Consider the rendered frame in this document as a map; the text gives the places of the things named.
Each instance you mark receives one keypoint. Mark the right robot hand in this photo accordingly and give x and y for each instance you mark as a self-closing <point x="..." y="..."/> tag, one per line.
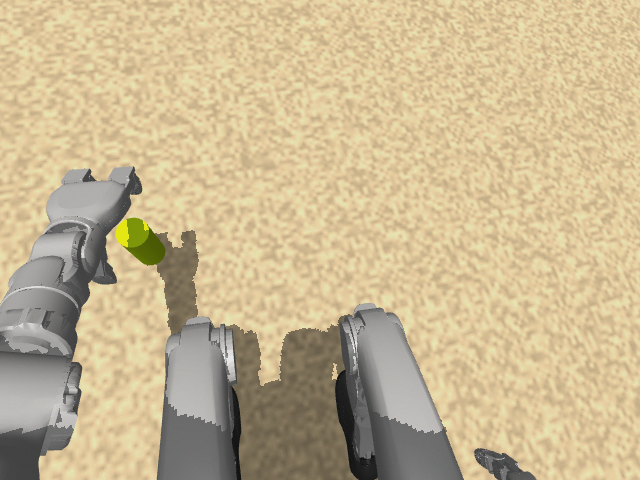
<point x="502" y="466"/>

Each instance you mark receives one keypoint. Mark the right robot foot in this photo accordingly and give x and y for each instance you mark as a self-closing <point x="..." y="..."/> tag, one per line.
<point x="361" y="468"/>

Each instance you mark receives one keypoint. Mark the left robot hand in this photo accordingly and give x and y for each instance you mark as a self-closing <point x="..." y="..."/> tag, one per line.
<point x="103" y="202"/>

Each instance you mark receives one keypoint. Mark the left robot arm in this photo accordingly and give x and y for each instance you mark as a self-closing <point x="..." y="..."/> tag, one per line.
<point x="39" y="383"/>

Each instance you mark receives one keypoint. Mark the can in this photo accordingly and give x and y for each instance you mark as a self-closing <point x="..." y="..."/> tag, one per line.
<point x="137" y="237"/>

